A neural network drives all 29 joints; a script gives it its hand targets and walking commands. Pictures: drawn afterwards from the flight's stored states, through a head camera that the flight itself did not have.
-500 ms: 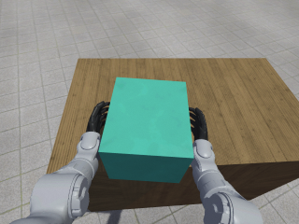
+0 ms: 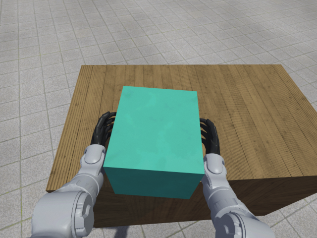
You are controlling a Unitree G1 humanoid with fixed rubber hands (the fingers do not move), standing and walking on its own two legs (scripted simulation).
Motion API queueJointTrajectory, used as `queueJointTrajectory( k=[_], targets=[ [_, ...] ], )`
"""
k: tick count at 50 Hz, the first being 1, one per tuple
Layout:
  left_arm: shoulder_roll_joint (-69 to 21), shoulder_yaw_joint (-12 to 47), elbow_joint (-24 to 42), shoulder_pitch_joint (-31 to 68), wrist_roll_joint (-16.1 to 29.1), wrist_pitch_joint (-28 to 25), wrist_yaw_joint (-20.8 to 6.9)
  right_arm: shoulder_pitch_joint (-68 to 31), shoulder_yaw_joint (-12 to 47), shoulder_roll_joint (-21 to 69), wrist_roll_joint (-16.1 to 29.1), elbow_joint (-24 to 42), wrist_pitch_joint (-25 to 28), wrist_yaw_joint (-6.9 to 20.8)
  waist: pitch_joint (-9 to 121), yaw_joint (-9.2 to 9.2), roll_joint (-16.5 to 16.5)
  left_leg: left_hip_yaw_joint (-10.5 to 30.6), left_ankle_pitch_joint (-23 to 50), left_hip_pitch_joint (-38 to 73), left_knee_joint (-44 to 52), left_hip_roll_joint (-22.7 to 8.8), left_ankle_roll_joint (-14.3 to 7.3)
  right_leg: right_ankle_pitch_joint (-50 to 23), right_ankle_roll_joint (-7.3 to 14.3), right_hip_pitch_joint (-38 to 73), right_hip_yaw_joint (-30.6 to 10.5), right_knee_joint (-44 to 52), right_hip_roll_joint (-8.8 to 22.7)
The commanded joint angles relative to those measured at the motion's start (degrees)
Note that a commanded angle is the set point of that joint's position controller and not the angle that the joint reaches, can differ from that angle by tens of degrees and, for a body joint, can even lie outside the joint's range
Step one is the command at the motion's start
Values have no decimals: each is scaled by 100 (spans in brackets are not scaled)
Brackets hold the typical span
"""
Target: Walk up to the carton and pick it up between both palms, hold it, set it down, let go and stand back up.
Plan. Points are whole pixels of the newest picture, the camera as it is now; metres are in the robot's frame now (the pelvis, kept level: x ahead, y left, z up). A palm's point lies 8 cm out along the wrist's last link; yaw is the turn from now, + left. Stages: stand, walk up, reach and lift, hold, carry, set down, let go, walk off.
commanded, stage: reach and lift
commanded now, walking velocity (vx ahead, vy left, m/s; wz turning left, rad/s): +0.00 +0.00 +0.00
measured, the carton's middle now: (156, 142) +0.39 -0.01 -0.01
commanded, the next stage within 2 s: none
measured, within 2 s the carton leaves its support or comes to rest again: leaves its support in 0.86 s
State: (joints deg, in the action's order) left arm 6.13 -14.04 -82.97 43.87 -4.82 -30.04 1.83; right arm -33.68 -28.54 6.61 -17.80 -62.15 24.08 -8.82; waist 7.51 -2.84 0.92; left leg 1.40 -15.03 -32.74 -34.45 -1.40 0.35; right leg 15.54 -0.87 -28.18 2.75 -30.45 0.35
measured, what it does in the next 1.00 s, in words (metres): stands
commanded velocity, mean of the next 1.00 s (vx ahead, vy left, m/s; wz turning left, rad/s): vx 0.00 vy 0.00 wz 0.00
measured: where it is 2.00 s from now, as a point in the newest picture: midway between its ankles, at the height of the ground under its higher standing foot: outside the picture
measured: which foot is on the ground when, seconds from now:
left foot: down 0.00-1.00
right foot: down 0.00-1.00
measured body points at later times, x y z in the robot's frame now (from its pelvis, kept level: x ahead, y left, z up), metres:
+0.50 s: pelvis +0.00 +0.00 +0.00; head +0.06 +0.02 +0.45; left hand +0.40 +0.15 +0.01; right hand +0.37 -0.16 +0.01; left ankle +0.01 +0.12 -0.73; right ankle -0.02 -0.13 -0.73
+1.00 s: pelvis +0.00 +0.00 +0.00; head +0.05 +0.01 +0.45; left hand +0.41 +0.15 +0.03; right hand +0.37 -0.16 +0.02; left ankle +0.01 +0.12 -0.73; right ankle -0.02 -0.13 -0.73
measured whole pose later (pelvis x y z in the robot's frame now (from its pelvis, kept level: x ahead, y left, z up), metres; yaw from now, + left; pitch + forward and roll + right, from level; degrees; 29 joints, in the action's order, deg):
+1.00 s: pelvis +0.00 +0.00 +0.00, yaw +0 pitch +16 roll -2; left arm 7.1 -2.3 -80.5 43.8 4.4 -29.3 4.1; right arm -33.1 -15.4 3.2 -5.3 -62.2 23.9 -11.5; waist 12.1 -2.8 1.1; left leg 1.7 -14.3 -35.7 -33.8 -1.9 0.5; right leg 14.4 -0.7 -30.6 3.0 -28.9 -0.2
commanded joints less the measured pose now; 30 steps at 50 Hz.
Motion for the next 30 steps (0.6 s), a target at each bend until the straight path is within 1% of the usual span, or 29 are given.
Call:
queueJointTrajectory(
  k=[1,2,3,4,5,6,8,9,10,11,12,13,14,15,16,17,18,19,20,21,22,23,24,25,26,27,28,29,30],
  targets=[
    [-3631,1020,1034,3726,-735,-422,-727,-3474,2192,3606,-748,160,402,1043,3398,-66,351,-329,2718,1669,94,29,483,-2515,91,1475,77,112,-141],
    [-3612,1028,1004,3762,-771,-409,-712,-3453,2125,3570,-756,17,386,1045,3235,-89,466,-331,2750,1698,95,31,509,-2422,108,1436,80,145,-137],
    [-3660,1092,993,3696,-763,-409,-711,-3388,2108,3563,-749,-6,389,1042,3274,-151,475,-318,2826,1795,78,30,523,-2487,97,1377,86,174,-143],
    [-3638,1035,979,3689,-782,-374,-703,-3438,2116,3521,-710,10,382,1051,3188,-76,478,-321,2764,1768,128,24,522,-2353,134,1322,62,229,-140],
    [-3603,996,1027,3724,-778,-377,-704,-3446,2121,3545,-705,-5,369,1057,3126,-87,403,-334,2621,1717,161,41,483,-2255,121,1354,56,253,-129],
    [-3600,996,1106,3766,-755,-403,-702,-3430,2210,3619,-673,22,369,1059,3172,-44,344,-353,2577,1646,175,67,455,-2326,90,1426,40,237,-115],
    [-3636,1083,1050,3687,-690,-444,-691,-3448,2300,3581,-643,71,422,1059,3345,-47,301,-328,2588,1639,183,42,434,-2406,83,1399,80,215,-130],
    [-3663,1073,1046,3714,-692,-463,-691,-3453,2342,3624,-652,117,435,1042,3431,-38,315,-345,2531,1592,191,80,433,-2418,68,1470,48,240,-108],
    [-3701,1132,1013,3763,-676,-441,-697,-3500,2245,3610,-665,88,409,1032,3345,-140,276,-312,2363,1582,235,59,424,-2299,60,1453,74,234,-120],
    [-3683,1131,1067,3840,-670,-439,-703,-3418,2256,3656,-702,13,366,1015,3350,-130,324,-331,2333,1532,243,64,427,-2262,74,1470,58,226,-93],
    [-3679,1096,1133,3868,-650,-458,-697,-3359,2325,3692,-652,-13,343,1026,3398,-78,358,-339,2376,1554,248,68,426,-2267,64,1485,60,192,-99],
    [-3664,1107,1131,3830,-651,-472,-694,-3300,2366,3711,-645,-1,330,1021,3453,-78,269,-347,2332,1591,284,53,399,-2230,47,1449,73,208,-116],
    [-3619,1056,1096,3802,-675,-460,-697,-3308,2407,3761,-609,18,311,1007,3300,-28,207,-353,2422,1567,251,63,391,-2297,50,1501,52,195,-120],
    [-3682,1175,1079,3767,-621,-445,-701,-3412,2422,3768,-575,144,333,993,3433,-76,254,-336,2452,1527,254,65,381,-2378,47,1509,45,236,-98],
    [-3619,1093,1053,3753,-613,-470,-693,-3437,2547,3787,-528,196,332,991,3426,98,251,-376,2396,1352,226,101,337,-2377,29,1563,-11,177,-94],
    [-3676,1175,997,3846,-564,-456,-691,-3566,2437,3739,-571,227,319,978,3368,-58,199,-350,2173,1287,270,76,334,-2243,25,1549,27,167,-105],
    [-3696,1160,1018,3809,-564,-440,-697,-3571,2468,3766,-547,248,302,956,3262,-62,127,-361,2162,1267,255,81,298,-2287,25,1577,-4,167,-99],
    [-3608,1041,950,3745,-632,-410,-714,-3533,2488,3755,-586,222,271,951,3252,10,127,-391,2033,1178,307,107,259,-2276,0,1685,-14,170,-64],
    [-3589,963,921,3705,-632,-395,-716,-3566,2598,3796,-526,249,266,967,3204,119,155,-402,2039,1122,338,104,241,-2363,-6,1749,-46,153,-36],
    [-3622,998,930,3741,-672,-368,-718,-3518,2516,3736,-498,119,259,958,3129,50,309,-374,2135,1226,336,81,295,-2361,35,1652,-10,157,-60],
    [-3617,1015,919,3706,-638,-361,-716,-3654,2522,3726,-505,271,290,961,3222,111,245,-384,2155,1219,312,72,305,-2280,35,1616,3,175,-72],
    [-3646,1033,922,3805,-620,-374,-730,-3591,2490,3769,-544,191,277,941,3194,35,238,-376,2049,1254,347,74,297,-2179,38,1545,1,214,-89],
    [-3690,1021,962,3784,-627,-382,-719,-3536,2491,3769,-546,90,269,950,3121,86,278,-376,2150,1318,332,50,314,-2144,58,1485,39,200,-103],
    [-3711,1145,1091,3919,-580,-409,-695,-3488,2431,3773,-543,11,287,952,3250,-12,375,-354,2274,1480,326,47,360,-2203,59,1391,71,221,-120],
    [-3775,1214,1106,3901,-547,-407,-653,-3583,2486,3744,-476,99,331,963,3439,50,465,-349,2523,1605,218,37,401,-2277,95,1276,74,219,-147],
    [-3845,1292,1048,3903,-515,-417,-630,-3606,2498,3733,-464,87,341,956,3504,-16,459,-318,2596,1752,184,29,432,-2214,97,1206,109,257,-193],
    [-3816,1235,1043,3817,-519,-425,-607,-3680,2569,3682,-403,199,351,979,3543,109,430,-324,2704,1709,123,33,408,-2200,113,1150,79,247,-194],
    [-3836,1357,1073,3953,-446,-442,-606,-3698,2532,3685,-415,158,351,966,3553,-44,422,-305,2569,1663,116,37,416,-2126,95,1097,87,242,-197],
    [-3885,1373,1172,3881,-408,-480,-595,-3621,2637,3735,-391,177,380,939,3672,-13,344,-303,2662,1659,97,35,401,-2325,77,1181,85,212,-202]
  ],
)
